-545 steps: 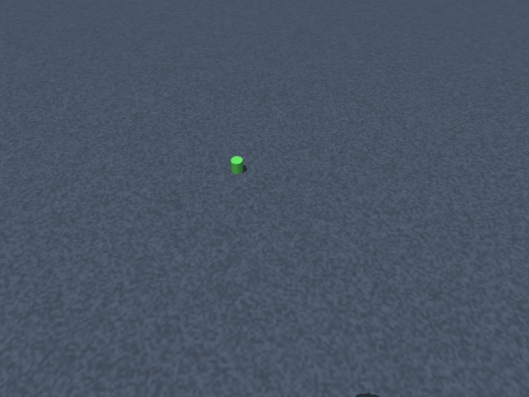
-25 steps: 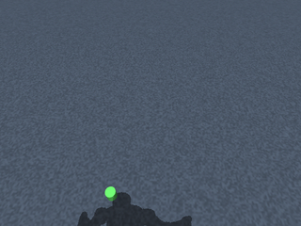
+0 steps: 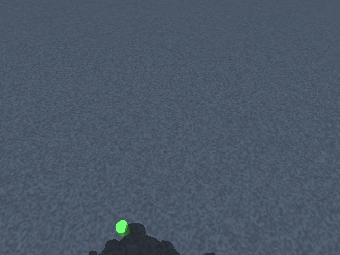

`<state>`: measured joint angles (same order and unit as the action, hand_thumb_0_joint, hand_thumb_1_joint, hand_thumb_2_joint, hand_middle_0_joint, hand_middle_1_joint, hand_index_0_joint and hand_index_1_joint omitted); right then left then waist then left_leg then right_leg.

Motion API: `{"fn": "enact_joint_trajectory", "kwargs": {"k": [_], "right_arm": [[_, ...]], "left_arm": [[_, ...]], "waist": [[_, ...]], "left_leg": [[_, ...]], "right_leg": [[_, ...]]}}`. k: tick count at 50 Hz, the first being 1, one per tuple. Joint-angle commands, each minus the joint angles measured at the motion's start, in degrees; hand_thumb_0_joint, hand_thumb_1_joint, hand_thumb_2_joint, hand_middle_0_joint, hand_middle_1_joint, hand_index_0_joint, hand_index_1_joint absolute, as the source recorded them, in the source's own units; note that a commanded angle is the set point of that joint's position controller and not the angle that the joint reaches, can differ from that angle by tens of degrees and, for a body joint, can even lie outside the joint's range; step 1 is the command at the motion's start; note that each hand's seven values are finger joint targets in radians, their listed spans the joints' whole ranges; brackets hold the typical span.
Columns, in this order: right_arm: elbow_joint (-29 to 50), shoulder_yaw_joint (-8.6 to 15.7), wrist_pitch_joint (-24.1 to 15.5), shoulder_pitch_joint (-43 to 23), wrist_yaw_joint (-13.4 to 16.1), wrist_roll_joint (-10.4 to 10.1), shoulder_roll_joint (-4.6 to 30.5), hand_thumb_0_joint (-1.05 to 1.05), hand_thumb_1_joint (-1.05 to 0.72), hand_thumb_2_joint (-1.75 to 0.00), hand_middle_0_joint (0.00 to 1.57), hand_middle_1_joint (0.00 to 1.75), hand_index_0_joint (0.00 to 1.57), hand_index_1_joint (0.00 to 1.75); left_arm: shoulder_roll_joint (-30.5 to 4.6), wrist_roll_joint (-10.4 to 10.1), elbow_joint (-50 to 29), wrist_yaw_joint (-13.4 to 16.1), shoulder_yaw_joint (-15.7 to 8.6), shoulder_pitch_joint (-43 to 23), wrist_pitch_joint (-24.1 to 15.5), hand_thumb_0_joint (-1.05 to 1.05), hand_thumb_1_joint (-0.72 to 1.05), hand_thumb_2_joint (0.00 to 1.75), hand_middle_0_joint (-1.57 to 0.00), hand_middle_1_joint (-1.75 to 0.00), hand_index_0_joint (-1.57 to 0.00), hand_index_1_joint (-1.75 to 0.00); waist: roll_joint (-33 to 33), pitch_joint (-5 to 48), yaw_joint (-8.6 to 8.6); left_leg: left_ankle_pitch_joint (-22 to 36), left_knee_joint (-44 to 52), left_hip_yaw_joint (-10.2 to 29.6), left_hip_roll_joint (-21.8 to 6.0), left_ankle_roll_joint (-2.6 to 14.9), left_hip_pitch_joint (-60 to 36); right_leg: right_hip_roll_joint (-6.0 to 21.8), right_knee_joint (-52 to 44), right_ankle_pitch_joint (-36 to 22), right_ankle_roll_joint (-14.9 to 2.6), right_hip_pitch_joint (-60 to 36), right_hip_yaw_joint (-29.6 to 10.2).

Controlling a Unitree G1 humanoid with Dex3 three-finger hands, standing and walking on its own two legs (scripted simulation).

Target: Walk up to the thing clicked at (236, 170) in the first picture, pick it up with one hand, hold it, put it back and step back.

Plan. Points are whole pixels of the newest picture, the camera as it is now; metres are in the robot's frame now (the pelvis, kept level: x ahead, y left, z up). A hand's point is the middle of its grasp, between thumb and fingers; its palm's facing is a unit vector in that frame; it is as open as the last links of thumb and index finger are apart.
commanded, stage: stand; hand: left
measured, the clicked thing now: (122, 228) +0.39 +0.26 -0.74
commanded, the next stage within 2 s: rise first in 1.80 s
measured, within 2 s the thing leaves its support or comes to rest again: neither
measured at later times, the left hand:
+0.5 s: hand out of the picture +0.10 +0.25 -0.15, palm faces -0.02 -0.94 -0.35, open 7.4 cm
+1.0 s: hand out of the picture +0.07 +0.25 -0.16, palm faces -0.02 -0.94 -0.35, open 7.4 cm
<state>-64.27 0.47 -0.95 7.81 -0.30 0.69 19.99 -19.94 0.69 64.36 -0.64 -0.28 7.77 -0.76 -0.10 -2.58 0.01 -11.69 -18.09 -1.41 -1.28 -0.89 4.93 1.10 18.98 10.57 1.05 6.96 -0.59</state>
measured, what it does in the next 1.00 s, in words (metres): stands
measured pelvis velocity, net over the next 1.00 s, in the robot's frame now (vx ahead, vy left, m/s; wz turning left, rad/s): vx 0.00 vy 0.00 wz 0.00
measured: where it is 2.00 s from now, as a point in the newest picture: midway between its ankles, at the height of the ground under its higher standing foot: outside the picture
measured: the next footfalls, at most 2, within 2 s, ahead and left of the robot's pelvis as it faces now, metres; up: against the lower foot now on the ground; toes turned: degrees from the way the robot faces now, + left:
none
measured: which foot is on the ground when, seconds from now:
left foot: down 0.00-1.00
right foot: down 0.00-1.00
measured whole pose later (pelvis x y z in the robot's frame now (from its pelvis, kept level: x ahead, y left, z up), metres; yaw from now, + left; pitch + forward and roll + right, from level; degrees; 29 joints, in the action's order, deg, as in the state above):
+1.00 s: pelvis +0.00 +0.00 +0.00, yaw +0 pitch -2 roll +0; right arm -64.2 0.0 -0.5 7.1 0.0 0.5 20.2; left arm -20.2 0.6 64.4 -0.2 -0.4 7.1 -0.7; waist -0.2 -2.7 0.1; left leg -11.7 -17.2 -1.2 -1.6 -1.1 3.7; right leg 0.8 17.8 10.5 0.8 5.5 -0.3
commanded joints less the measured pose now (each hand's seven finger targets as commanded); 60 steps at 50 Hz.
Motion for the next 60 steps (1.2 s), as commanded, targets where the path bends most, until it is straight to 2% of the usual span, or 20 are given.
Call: {"fn": "enact_joint_trajectory", "kwargs": {"k": [1, 5, 7, 13, 23, 27, 32, 39, 42, 44, 48, 60], "right_arm": [[3.5, 2.4, -0.9, -2.6, 0.7, -0.1, 12.0, 0.00, -0.90, -0.90, 0.20, 0.30, 0.20, 0.30], [3.4, 2.4, -0.7, -2.5, 0.7, -0.3, 12.2, 0.00, -0.90, -0.90, 0.20, 0.30, 0.20, 0.30], [3.4, 2.3, -0.8, -2.8, 0.8, -0.2, 12.3, 0.00, -0.90, -0.90, 0.20, 0.30, 0.20, 0.30], [3.5, 2.2, -0.6, -3.1, 0.9, -0.3, 12.3, 0.00, -0.90, -0.90, 0.20, 0.30, 0.20, 0.30], [3.8, 2.1, -0.5, -3.8, 0.9, -0.2, 12.2, 0.00, -0.90, -0.90, 0.20, 0.30, 0.20, 0.30], [3.8, 2.2, -0.5, -3.3, 0.9, -0.2, 12.2, 0.00, -0.90, -0.90, 0.20, 0.30, 0.20, 0.30], [3.9, 2.2, -0.7, -3.5, 0.9, -0.2, 12.0, 0.00, -0.90, -0.90, 0.20, 0.30, 0.20, 0.30], [3.7, 2.1, -0.5, -3.5, 0.9, -0.2, 12.1, 0.00, -0.90, -0.90, 0.20, 0.30, 0.20, 0.30], [3.6, 2.2, -0.6, -3.2, 0.8, -0.2, 12.4, 0.00, -0.90, -0.90, 0.20, 0.30, 0.20, 0.30], [3.5, 2.1, -0.6, -2.9, 0.9, -0.1, 12.2, 0.00, -0.90, -0.90, 0.20, 0.30, 0.20, 0.30], [3.6, 2.1, -0.6, -3.1, 0.8, -0.2, 12.0, 0.00, -0.90, -0.90, 0.20, 0.30, 0.20, 0.30], [3.6, 2.2, -0.4, -2.5, 0.7, -0.1, 12.1, 0.00, -0.90, -0.90, 0.20, 0.30, 0.20, 0.30]], "left_arm": [[-12.4, 0.0, -3.7, 1.1, -2.1, -1.8, -1.1, 0.00, 0.90, 0.90, -0.20, -0.30, -0.20, -0.30], [-12.3, -0.2, -3.6, 1.2, -2.0, -2.1, -1.2, 0.00, 0.90, 0.90, -0.20, -0.30, -0.20, -0.30], [-12.3, -0.2, -3.7, 1.2, -2.0, -2.1, -1.3, 0.00, 0.90, 0.90, -0.20, -0.30, -0.20, -0.30], [-12.2, -0.2, -3.8, 1.4, -2.0, -2.4, -1.3, 0.00, 0.90, 0.90, -0.20, -0.30, -0.20, -0.30], [-12.1, -0.3, -3.9, 1.4, -2.1, -3.1, -1.0, 0.00, 0.90, 0.90, -0.20, -0.30, -0.20, -0.30], [-12.8, -0.2, -3.9, 1.4, -2.4, -3.5, -1.1, 0.00, 0.90, 0.90, -0.20, -0.30, -0.20, -0.30], [-12.5, -0.1, -4.0, 1.4, -2.3, -3.1, -1.2, 0.00, 0.90, 0.90, -0.20, -0.30, -0.20, -0.30], [-12.4, -0.2, -3.6, 1.3, -2.2, -2.4, -1.0, 0.00, 0.90, 0.90, -0.20, -0.30, -0.20, -0.30], [-12.5, -0.2, -3.7, 1.4, -2.2, -2.7, -1.2, 0.00, 0.90, 0.90, -0.20, -0.30, -0.20, -0.30], [-12.8, -0.2, -3.6, 1.4, -2.4, -2.8, -1.0, 0.00, 0.90, 0.90, -0.20, -0.30, -0.20, -0.30], [-12.6, -0.2, -3.5, 1.3, -2.2, -2.3, -1.1, 0.00, 0.90, 0.90, -0.20, -0.30, -0.20, -0.30], [-12.6, -0.2, -3.5, 1.3, -2.1, -2.3, -1.1, 0.00, 0.90, 0.90, -0.20, -0.30, -0.20, -0.30]], "waist": [[0.5, 4.1, -0.26], [0.9, 4.4, -0.42], [0.1, 6.0, -0.35], [0.0, 6.2, -0.55], [-0.4, 3.8, -0.30], [0.2, 4.5, -0.46], [0.4, 5.3, -0.35], [0.5, 3.7, 0.01], [0.2, 4.3, -0.20], [-0.4, 3.6, -0.29], [0.5, 4.1, -0.11], [0.5, 2.4, -0.37]], "left_leg": [[10.5, 2.5, 5.1, -6.7, 1.54, -1.0], [12.3, 2.0, 4.9, -6.7, 1.35, -1.3], [15.9, 1.2, 4.6, -7.0, 1.43, -2.9], [18.2, 0.7, 4.2, -7.2, 1.49, -2.9], [12.7, 2.2, 4.2, -6.8, 1.27, -1.5], [11.8, 2.5, 4.2, -6.8, 1.56, -1.6], [15.0, 2.2, 4.4, -7.0, 1.46, -2.4], [10.8, 3.0, 4.5, -6.6, 1.52, -1.4], [11.6, 2.5, 4.5, -6.9, 1.84, -1.8], [10.4, 3.1, 4.5, -6.6, 1.61, -1.3], [12.3, 2.8, 4.8, -6.8, 1.74, -1.9], [8.1, 3.2, 4.9, -6.3, 1.60, 0.0]], "right_leg": [[6.0, -2.0, -11.1, -2.09, -0.7, -4.3], [6.3, -2.1, -13.7, -2.03, -1.5, -4.3], [6.6, -1.5, -17.6, -2.16, -2.3, -4.4], [6.7, -1.3, -20.8, -2.04, -4.0, -4.0], [6.4, -3.0, -14.8, -1.96, -2.5, -4.1], [6.6, -3.0, -14.2, -2.17, -3.2, -4.4], [6.4, -2.3, -16.4, -2.22, -3.2, -3.6], [6.1, -3.1, -12.2, -2.04, -2.1, -3.9], [6.5, -2.9, -13.3, -2.11, -2.3, -4.2], [6.3, -2.9, -11.7, -2.17, -1.9, -4.2], [6.2, -2.7, -13.0, -2.13, -2.0, -3.8], [6.2, -3.7, -9.1, -2.13, -1.0, -4.2]]}}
